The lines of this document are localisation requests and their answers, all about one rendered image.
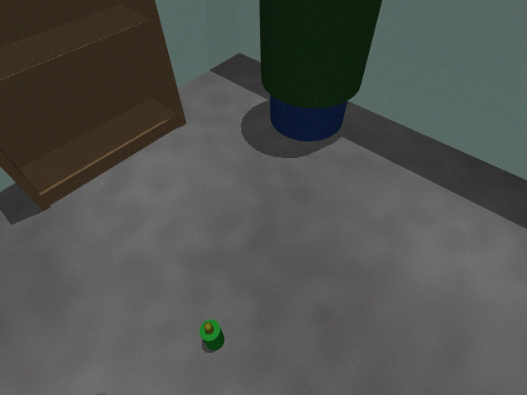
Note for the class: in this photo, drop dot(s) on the potted plant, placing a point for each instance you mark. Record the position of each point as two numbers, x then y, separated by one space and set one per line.
313 57

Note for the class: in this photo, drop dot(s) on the bookshelf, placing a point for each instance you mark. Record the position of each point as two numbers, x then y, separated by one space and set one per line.
84 85

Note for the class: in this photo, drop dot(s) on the bottle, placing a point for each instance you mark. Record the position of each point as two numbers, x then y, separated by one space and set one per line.
211 333

